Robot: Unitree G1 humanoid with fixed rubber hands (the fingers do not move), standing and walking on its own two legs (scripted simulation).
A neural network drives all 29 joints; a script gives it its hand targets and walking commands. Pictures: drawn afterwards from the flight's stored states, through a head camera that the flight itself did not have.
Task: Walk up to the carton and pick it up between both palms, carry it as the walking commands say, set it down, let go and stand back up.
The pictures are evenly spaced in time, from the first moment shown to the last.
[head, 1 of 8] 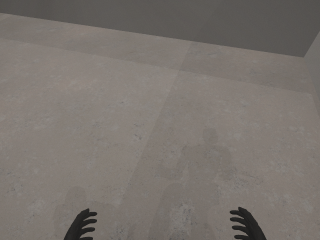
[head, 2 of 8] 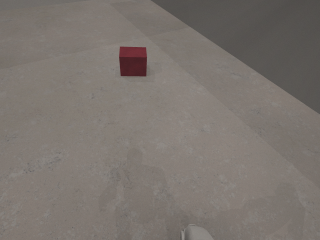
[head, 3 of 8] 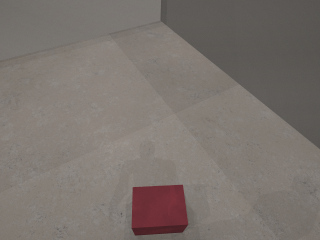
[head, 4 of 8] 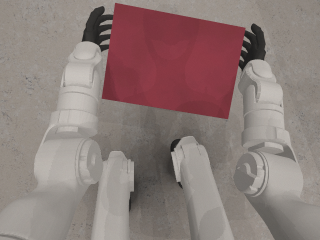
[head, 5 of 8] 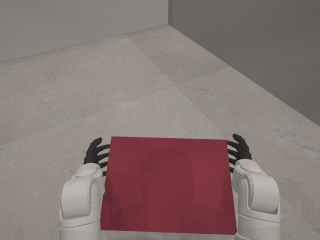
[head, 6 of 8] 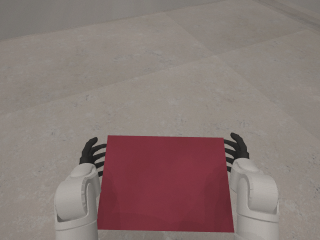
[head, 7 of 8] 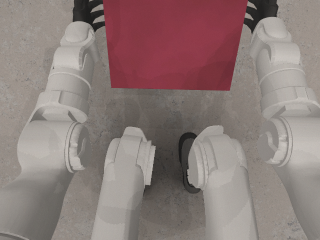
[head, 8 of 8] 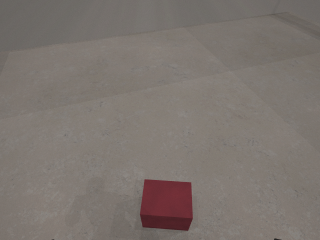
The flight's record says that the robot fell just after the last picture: no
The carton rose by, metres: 0.66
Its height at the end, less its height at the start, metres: +0.00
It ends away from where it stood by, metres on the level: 1.64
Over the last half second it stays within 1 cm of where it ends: yes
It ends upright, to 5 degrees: yes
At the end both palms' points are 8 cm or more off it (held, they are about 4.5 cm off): yes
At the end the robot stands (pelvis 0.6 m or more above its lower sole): yes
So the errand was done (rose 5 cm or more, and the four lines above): yes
